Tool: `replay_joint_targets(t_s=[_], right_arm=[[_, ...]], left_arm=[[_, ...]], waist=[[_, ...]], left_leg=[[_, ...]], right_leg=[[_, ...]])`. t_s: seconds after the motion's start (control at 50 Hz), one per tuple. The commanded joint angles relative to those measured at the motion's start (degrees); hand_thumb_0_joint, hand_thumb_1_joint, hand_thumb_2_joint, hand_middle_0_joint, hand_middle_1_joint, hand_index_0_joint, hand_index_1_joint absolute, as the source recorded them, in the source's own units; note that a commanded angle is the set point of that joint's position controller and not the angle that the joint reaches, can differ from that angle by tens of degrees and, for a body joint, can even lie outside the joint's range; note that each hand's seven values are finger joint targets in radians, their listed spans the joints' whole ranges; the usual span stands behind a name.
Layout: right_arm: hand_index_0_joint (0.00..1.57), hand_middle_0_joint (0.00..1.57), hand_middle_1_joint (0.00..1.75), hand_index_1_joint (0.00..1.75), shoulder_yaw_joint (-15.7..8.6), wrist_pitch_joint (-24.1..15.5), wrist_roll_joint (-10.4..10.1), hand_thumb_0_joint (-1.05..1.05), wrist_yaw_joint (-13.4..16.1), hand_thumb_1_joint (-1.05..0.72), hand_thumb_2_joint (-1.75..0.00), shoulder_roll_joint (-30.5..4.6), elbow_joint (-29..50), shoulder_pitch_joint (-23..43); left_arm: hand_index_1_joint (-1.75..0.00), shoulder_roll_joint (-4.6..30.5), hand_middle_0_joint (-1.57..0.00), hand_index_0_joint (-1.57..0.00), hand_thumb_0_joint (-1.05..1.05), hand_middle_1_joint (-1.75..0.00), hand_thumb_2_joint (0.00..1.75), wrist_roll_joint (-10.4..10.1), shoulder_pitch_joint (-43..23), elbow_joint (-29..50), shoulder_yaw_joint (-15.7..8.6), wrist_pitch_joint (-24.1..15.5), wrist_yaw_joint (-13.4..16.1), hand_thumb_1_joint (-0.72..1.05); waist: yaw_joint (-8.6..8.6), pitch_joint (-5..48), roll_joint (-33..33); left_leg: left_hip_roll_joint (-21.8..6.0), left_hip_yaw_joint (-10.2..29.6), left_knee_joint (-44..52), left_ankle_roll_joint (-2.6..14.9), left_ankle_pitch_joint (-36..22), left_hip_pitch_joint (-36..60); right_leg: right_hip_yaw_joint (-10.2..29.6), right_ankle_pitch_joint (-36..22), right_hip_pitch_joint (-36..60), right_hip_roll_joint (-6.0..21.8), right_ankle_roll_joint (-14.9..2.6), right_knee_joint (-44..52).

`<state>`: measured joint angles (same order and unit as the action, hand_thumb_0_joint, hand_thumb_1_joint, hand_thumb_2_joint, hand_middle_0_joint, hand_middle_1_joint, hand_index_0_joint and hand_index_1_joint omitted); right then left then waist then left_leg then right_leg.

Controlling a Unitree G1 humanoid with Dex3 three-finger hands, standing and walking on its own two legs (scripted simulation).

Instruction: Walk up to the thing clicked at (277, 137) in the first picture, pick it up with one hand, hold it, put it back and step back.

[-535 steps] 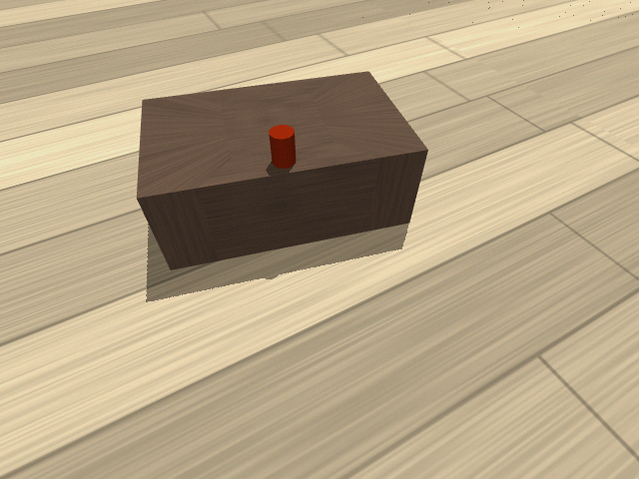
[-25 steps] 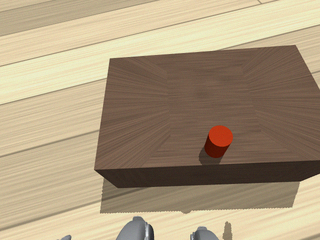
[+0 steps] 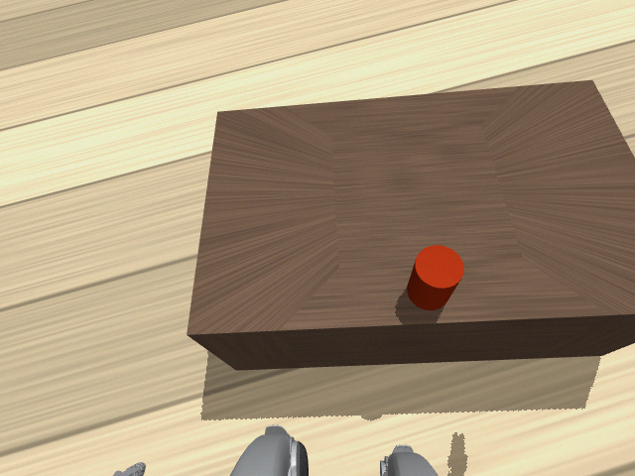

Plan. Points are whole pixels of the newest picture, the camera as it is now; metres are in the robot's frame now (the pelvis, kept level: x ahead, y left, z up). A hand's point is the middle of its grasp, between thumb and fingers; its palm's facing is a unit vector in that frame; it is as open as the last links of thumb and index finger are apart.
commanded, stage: go down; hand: right
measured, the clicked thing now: (433, 279) +0.47 -0.17 -0.27
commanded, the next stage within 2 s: approach in 0.04 s
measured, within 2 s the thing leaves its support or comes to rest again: neither
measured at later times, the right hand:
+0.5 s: hand (597, 258) +0.40 -0.34 -0.05, palm faces +0.09 +1.00 -0.04, open 17.5 cm
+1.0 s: hand (484, 291) +0.44 -0.26 -0.26, palm faces +0.07 +1.00 +0.01, open 17.0 cm
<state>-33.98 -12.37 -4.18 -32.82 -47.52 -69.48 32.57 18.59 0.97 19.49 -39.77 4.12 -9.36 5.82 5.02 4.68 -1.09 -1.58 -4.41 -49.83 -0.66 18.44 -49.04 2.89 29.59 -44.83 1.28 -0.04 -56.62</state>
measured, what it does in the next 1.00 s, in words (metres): lowers itself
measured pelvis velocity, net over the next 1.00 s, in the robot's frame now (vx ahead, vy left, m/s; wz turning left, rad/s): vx -0.10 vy -0.01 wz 0.03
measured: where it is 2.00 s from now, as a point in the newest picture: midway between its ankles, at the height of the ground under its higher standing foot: outside the picture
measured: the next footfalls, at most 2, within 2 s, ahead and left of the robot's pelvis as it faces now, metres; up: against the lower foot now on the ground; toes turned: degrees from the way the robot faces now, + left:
none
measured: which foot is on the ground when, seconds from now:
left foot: down 0.00-1.00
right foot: down 0.00-1.00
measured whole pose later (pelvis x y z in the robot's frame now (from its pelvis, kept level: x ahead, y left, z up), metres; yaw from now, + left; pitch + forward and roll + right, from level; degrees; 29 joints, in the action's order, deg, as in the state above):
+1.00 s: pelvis -0.10 -0.01 -0.28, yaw +2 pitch +35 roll +6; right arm -35.4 -29.6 -3.7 -23.2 -38.2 -67.8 55.8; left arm 17.2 5.2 11.5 -38.8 5.5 -7.7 -1.2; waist 11.3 6.6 1.3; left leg -5.4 -3.0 -109.3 -1.2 26.7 -117.6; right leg 4.2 42.3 -113.2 -2.4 -0.7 -120.4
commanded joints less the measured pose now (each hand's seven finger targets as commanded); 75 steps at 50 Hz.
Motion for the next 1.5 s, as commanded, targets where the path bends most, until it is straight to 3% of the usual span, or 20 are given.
replay_joint_targets(t_s=[0.0, 0.12, 0.28, 0.36, 0.48, 0.66, 0.72, 0.76, 0.84, 0.9, 0.92, 0.96, 0.98, 1.02, 1.04, 1.08, 1.12, 1.2, 1.3, 1.48], right_arm=[[0.04, 0.04, 0.06, 0.06, -2.8, -3.1, -1.1, 0.0, -0.1, 0.54, -0.08, -24.0, 9.8, 15.4], [0.03, 0.02, 0.06, 0.06, -3.5, -3.7, -1.3, 0.0, -0.4, 0.61, -0.08, -25.4, 9.7, 17.7], [0.03, 0.02, 0.06, 0.06, -1.8, -9.3, -4.4, 0.0, -1.7, 0.55, -0.1, -18.0, 2.0, 18.3], [0.04, 0.03, 0.06, 0.06, -2.1, -16.7, -7.6, 0.0, -3.1, 0.54, -0.1, -14.4, 5.7, 20.6], [0.06, 0.06, 0.04, 0.04, -7.1, -23.7, -11.3, 0.0, -5.5, 0.52, -0.05, -16.8, 8.0, 23.3], [0.06, 0.07, 0.04, 0.04, -9.9, -23.1, -6.9, 0.0, -2.3, 0.47, -0.04, -18.4, 12.5, 34.2], [0.06, 0.08, 0.03, 0.03, -7.0, -21.6, -4.7, 0.0, 0.0, 0.42, -0.04, -14.0, 12.5, 36.7], [0.06, 0.08, 0.04, 0.04, -7.0, -21.5, -2.9, 0.0, 1.7, 0.42, -0.04, -15.2, 14.5, 38.4], [0.07, 0.08, 0.03, 0.03, -3.3, -21.5, -2.3, 0.0, 5.2, 0.38, -0.03, -8.5, 9.6, 40.4], [0.07, 0.09, 0.03, 0.03, -5.5, -22.3, -1.1, 0.0, 9.2, 0.38, -0.03, -13.8, 18.7, 46.9], [0.07, 0.08, 0.03, 0.03, -3.6, -21.8, -0.1, 0.0, 10.3, 0.39, -0.03, -12.2, 19.3, 48.6], [0.07, 0.08, 0.03, 0.03, 2.4, -19.8, 0.5, 0.0, 11.7, 0.35, -0.04, -1.4, 10.8, 44.6], [0.07, 0.09, 0.03, 0.03, 3.1, -19.7, 0.9, 0.0, 12.5, 0.34, -0.04, -1.0, 13.3, 47.3], [0.07, 0.08, 0.03, 0.03, -0.3, -19.3, 2.9, 0.0, 14.7, 0.36, -0.04, -10.2, 23.1, 52.6], [0.06, 0.08, 0.03, 0.03, 2.9, -17.7, 3.4, 0.0, 15.5, 0.38, -0.04, -5.3, 18.7, 49.2], [0.06, 0.08, 0.03, 0.03, 4.1, -16.5, 2.4, 0.0, 17.0, 0.39, -0.04, -1.4, 17.8, 49.7], [0.06, 0.08, 0.03, 0.03, 0.1, -16.6, 2.0, 0.0, 18.6, 0.39, -0.04, -7.4, 23.8, 52.2], [0.06, 0.08, 0.03, 0.03, 4.1, -15.1, 1.9, 0.0, 20.1, 0.38, -0.03, 2.0, 16.4, 45.0], [0.06, 0.07, 0.03, 0.03, 4.9, -15.1, 1.7, 0.0, 20.6, 0.42, -0.04, 3.7, 13.9, 40.2], [0.05, 0.07, 0.04, 0.04, 8.0, -18.1, 0.7, 0.0, 22.6, 0.41, -0.04, 8.8, 21.5, 45.4]], left_arm=[[-0.3, 11.7, -0.19, -0.19, 0.0, -0.3, 0.91, -0.2, 7.8, 2.9, -4.1, -1.2, 0.7, 0.89], [-0.3, 11.2, -0.19, -0.18, 0.0, -0.29, 0.92, -0.2, 7.6, 3.5, -3.3, -1.2, 0.3, 0.87], [-0.31, 11.0, -0.2, -0.19, 0.0, -0.3, 0.91, 0.5, 4.9, 3.6, -3.2, -2.7, -0.7, 0.87], [-0.31, 10.1, -0.2, -0.19, 0.0, -0.3, 0.92, 0.6, 3.7, 5.0, -2.6, -3.7, -1.5, 0.87], [-0.3, 11.2, -0.18, -0.17, 0.0, -0.29, 0.92, 1.2, 3.2, 5.4, -1.8, -3.5, -1.4, 0.89], [-0.29, 12.8, -0.18, -0.18, 0.0, -0.29, 0.91, 3.2, 3.1, 3.8, -2.7, -2.3, -2.2, 0.89], [-0.3, 12.5, -0.19, -0.18, 0.0, -0.29, 0.91, 3.5, 2.7, 3.2, -3.1, -1.5, -3.1, 0.89], [-0.3, 12.6, -0.19, -0.18, 0.0, -0.29, 0.91, 4.0, 3.4, 3.1, -3.2, -1.1, -3.9, 0.9], [-0.3, 11.7, -0.19, -0.19, 0.0, -0.3, 0.89, 4.0, 2.2, 2.3, -3.0, -0.3, -5.3, 0.89], [-0.29, 12.9, -0.2, -0.2, 0.0, -0.3, 0.88, 3.7, 2.4, 3.7, -3.6, 0.4, -6.1, 0.9], [-0.29, 12.3, -0.2, -0.2, 0.0, -0.3, 0.88, 3.7, 2.7, 3.7, -3.2, 0.8, -6.4, 0.9], [-0.29, 11.9, -0.19, -0.2, 0.0, -0.3, 0.88, 3.7, 2.2, 3.4, -3.9, 1.0, -7.0, 0.91], [-0.29, 11.9, -0.19, -0.2, 0.0, -0.3, 0.88, 3.6, 1.9, 3.3, -4.0, 1.1, -7.0, 0.91], [-0.29, 13.7, -0.2, -0.2, 0.0, -0.3, 0.89, 3.0, 3.4, 3.8, -4.7, 1.8, -6.8, 0.9], [-0.3, 14.0, -0.19, -0.2, 0.0, -0.3, 0.89, 3.1, 3.7, 3.8, -5.1, 2.2, -6.9, 0.9], [-0.29, 13.0, -0.19, -0.2, 0.0, -0.3, 0.89, 2.7, 4.1, 3.9, -5.4, 2.4, -6.9, 0.9], [-0.29, 12.1, -0.19, -0.19, 0.0, -0.3, 0.9, 2.1, 5.0, 3.8, -5.0, 2.8, -6.9, 0.9], [-0.3, 11.2, -0.19, -0.2, 0.0, -0.3, 0.9, 1.6, 4.7, 4.1, -4.7, 3.2, -6.9, 0.89], [-0.3, 10.5, -0.2, -0.2, 0.0, -0.3, 0.9, 1.4, 4.9, 4.8, -5.1, 3.9, -7.0, 0.9], [-0.3, 10.3, -0.2, -0.2, 0.0, -0.3, 0.9, 1.9, 5.7, 4.4, -6.1, 4.1, -6.9, 0.89]], waist=[[-1.08, 21.9, 11.2], [-1.12, 21.3, 11.7], [0.91, 17.3, 5.6], [1.07, 23.7, 7.7], [1.31, 33.1, 12.1], [2.43, 46.3, 19.5], [4.52, 46.9, 18.2], [4.68, 50.5, 19.3], [7.56, 41.9, 13.9], [5.2, 45.2, 17.8], [5.38, 47.1, 19.6], [7.46, 41.7, 15.5], [7.49, 41.3, 16.3], [5.08, 49.6, 21.7], [6.32, 48.4, 19.9], [7.46, 45.1, 15.5], [5.4, 46.7, 15.9], [7.23, 38.9, 11.3], [7.35, 35.4, 7.2], [7.24, 42.6, 11.7]], left_leg=[[1.4, 1.9, 2.5, 3.22, -14.2, 15.3], [1.4, 1.8, 2.4, 3.17, -11.1, 13.0], [0.9, 3.1, -5.0, 2.5, -6.4, 4.1], [0.8, 3.7, -14.1, 2.34, -3.7, -4.0], [0.7, 3.1, -28.4, 2.96, -5.6, -15.6], [-0.4, 2.1, -42.4, 3.39, -6.4, -26.3], [-0.8, 2.0, -45.0, 3.24, -5.7, -28.0], [-1.1, 2.2, -47.8, 3.27, -7.0, -28.8], [-1.2, 1.1, -50.2, 2.56, 0.6, -37.2], [-1.9, 1.6, -50.7, 2.09, 6.6, -39.6], [-2.0, 1.9, -51.1, 2.03, 6.7, -39.1], [-2.0, 1.2, -51.5, 1.76, 9.7, -41.5], [-2.0, 1.1, -52.0, 1.83, 10.6, -44.2], [-2.3, 1.6, -53.1, 2.04, 9.4, -43.5], [-2.3, 1.2, -53.0, 1.91, 8.5, -42.9], [-2.3, 1.3, -51.5, 1.63, 9.9, -41.3], [-2.3, 1.9, -51.3, 1.7, 10.3, -38.9], [-2.2, 1.6, -51.3, 1.71, 10.8, -42.2], [-2.1, 2.5, -48.8, 1.6, 11.5, -38.4], [-2.5, 2.5, -50.4, 2.24, 4.3, -37.4]], right_leg=[[0.9, -28.9, 9.8, -0.4, -0.06, 7.5], [1.7, -26.9, 9.3, 0.2, 0.02, 7.5], [0.6, -14.7, -7.3, -0.5, -1.5, -1.1], [0.2, -11.2, -15.0, -0.7, -1.28, -9.4], [0.6, -15.8, -24.8, -1.2, -0.23, -22.2], [1.5, -19.9, -28.1, -1.1, 1.05, -34.8], [1.5, -15.7, -33.6, -1.5, 0.78, -37.6], [0.9, -16.9, -35.0, -1.9, 0.73, -40.5], [1.4, -5.9, -45.7, -2.3, -0.11, -44.3], [1.7, 2.9, -45.4, -2.9, -0.24, -43.1], [1.3, 3.5, -43.7, -3.1, -0.17, -42.9], [1.7, 8.0, -49.3, -3.2, -0.55, -43.3], [2.7, 10.1, -49.3, -3.2, -0.43, -42.5], [3.3, 9.5, -42.6, -3.3, 0.11, -41.0], [3.5, 8.5, -42.1, -3.1, 0.2, -41.1], [2.7, 10.8, -47.3, -3.4, -0.69, -41.9], [1.3, 11.1, -49.9, -3.8, -1.11, -42.2], [1.9, 11.7, -53.3, -3.7, -1.45, -41.7], [-1.3, 10.2, -58.7, -4.2, -2.55, -43.5], [-1.2, 1.5, -49.8, -4.0, -1.34, -43.9]])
